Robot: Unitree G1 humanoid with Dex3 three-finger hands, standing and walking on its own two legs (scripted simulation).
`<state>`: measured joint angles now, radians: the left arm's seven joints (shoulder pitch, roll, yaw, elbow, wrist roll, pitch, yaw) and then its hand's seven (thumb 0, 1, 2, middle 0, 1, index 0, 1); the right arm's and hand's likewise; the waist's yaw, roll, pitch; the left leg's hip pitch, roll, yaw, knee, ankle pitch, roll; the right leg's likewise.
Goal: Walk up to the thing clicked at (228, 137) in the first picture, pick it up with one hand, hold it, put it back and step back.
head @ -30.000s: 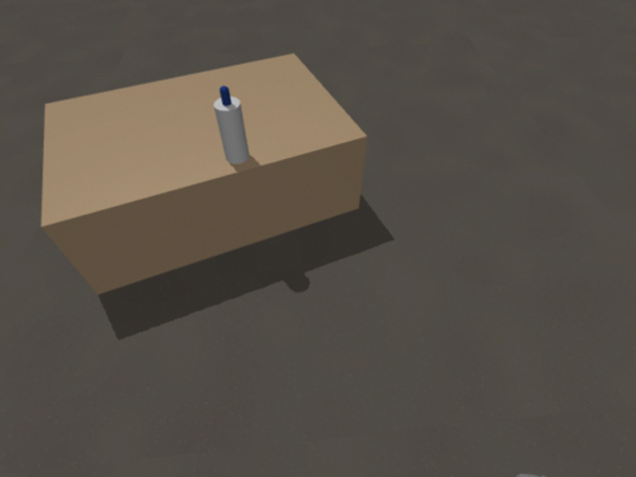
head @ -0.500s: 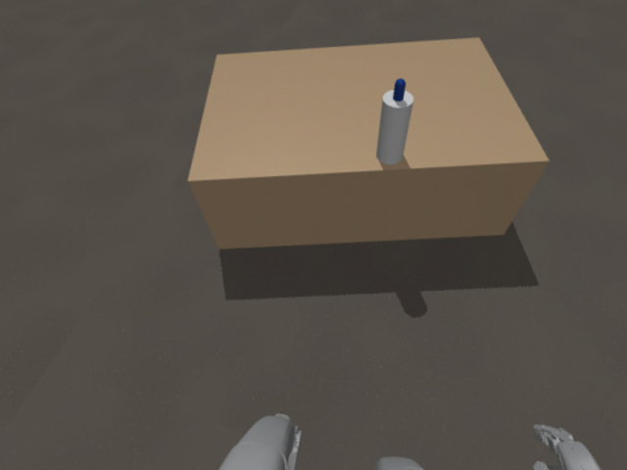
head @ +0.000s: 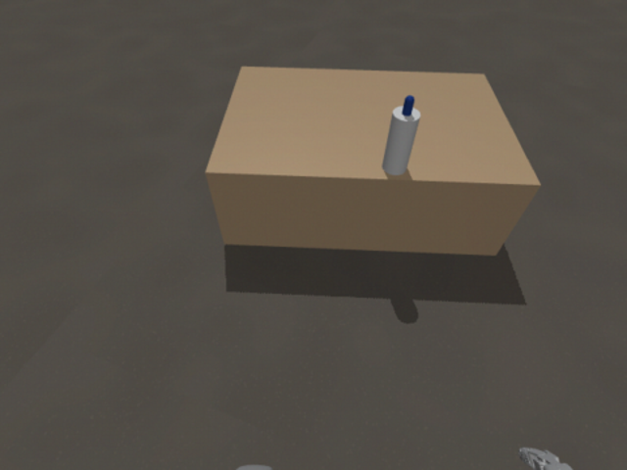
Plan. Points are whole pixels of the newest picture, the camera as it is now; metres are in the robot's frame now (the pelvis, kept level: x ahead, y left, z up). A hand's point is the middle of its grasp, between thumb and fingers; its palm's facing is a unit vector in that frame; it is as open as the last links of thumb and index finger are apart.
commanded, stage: step back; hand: right
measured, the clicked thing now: (401, 134) +1.06 -0.27 -0.24
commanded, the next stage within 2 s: stand in 0.62 s
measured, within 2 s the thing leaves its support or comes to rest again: neither
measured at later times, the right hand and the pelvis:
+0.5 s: hand out of the picture +0.11 -0.23 -0.15, palm faces +0.00 +0.94 -0.34, open 7.3 cm; pelvis +0.04 +0.02 +0.00, yaw +0 degrees
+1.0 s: hand out of the picture +0.11 -0.25 -0.13, palm faces +0.02 +0.94 -0.33, open 7.3 cm; pelvis +0.01 +0.00 +0.02, yaw -1 degrees
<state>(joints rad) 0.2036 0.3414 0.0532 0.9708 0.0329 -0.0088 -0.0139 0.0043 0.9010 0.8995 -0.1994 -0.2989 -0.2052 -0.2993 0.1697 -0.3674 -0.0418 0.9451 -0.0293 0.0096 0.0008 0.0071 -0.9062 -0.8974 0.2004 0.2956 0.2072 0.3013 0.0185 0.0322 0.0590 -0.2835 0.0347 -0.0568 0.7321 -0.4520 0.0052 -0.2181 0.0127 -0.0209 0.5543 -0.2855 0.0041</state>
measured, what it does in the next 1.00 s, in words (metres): stands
